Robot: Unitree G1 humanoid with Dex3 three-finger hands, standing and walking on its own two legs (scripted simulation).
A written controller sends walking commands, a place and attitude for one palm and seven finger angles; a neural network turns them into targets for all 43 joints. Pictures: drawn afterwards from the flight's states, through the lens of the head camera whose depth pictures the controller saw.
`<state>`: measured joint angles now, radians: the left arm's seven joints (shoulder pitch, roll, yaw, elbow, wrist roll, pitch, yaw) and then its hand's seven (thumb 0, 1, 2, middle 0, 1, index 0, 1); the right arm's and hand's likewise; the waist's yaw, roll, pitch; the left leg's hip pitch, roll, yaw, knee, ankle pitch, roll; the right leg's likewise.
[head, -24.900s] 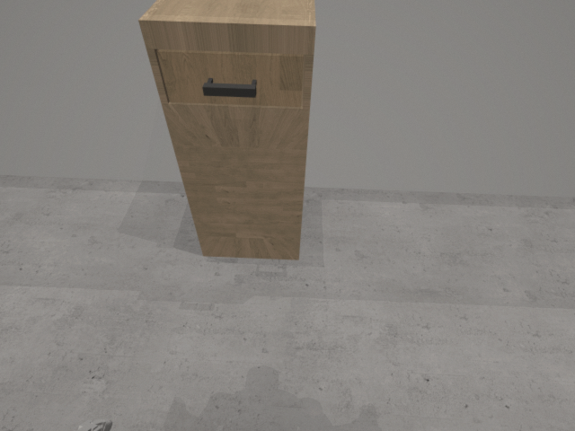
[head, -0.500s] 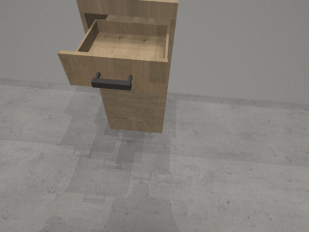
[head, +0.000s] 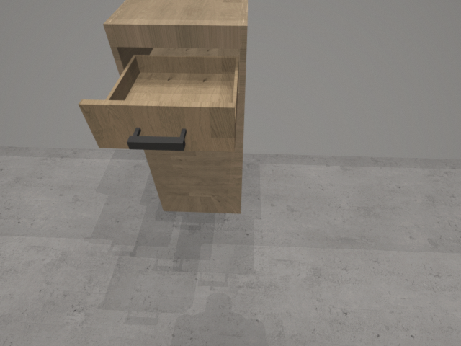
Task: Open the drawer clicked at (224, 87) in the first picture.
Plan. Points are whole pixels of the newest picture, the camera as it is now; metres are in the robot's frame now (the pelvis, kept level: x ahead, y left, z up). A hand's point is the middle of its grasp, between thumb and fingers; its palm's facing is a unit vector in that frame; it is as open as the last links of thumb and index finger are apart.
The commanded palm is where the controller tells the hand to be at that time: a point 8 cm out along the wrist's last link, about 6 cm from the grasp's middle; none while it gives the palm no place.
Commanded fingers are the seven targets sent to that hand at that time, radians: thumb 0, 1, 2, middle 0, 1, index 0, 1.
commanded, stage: let the arm hang, fingers relaxed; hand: left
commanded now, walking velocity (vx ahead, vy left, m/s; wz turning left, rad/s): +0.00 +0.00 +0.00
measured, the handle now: (158, 137) +0.56 +0.21 +0.03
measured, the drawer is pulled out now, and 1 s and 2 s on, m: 0.30 0.30 0.30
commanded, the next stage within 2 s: look to check the result in 0.14 s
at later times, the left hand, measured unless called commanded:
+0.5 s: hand out of the picture +0.00 +0.15 -0.17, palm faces +0.06 -0.98 -0.19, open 7.4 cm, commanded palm none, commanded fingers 0.00 0.90 0.90 -0.20 -0.30 -0.20 -0.30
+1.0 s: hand out of the picture +0.02 +0.15 -0.17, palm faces +0.06 -0.98 -0.20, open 7.4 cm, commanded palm none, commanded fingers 0.00 0.90 0.90 -0.20 -0.30 -0.20 -0.30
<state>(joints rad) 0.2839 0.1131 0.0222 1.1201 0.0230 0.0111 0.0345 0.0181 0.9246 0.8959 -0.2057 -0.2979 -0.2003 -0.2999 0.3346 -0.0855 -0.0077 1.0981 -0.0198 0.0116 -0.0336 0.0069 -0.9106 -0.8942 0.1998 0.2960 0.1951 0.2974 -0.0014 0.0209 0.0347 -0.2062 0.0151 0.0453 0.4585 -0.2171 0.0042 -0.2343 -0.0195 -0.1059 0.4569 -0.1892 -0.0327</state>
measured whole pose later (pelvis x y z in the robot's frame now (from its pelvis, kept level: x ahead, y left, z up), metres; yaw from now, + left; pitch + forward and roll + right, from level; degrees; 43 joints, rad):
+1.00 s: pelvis +0.03 -0.02 +0.00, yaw +1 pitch -2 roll +0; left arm 0.26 0.12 0.02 1.15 0.01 0.00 0.03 0.01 0.90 0.90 -0.20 -0.30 -0.20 -0.30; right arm 0.30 -0.11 -0.01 1.13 -0.01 0.01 -0.04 0.00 -0.91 -0.89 0.20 0.30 0.19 0.30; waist 0.00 0.03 0.07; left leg -0.13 0.04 0.03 0.40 -0.23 -0.03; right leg -0.15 0.01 -0.13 0.39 -0.21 -0.06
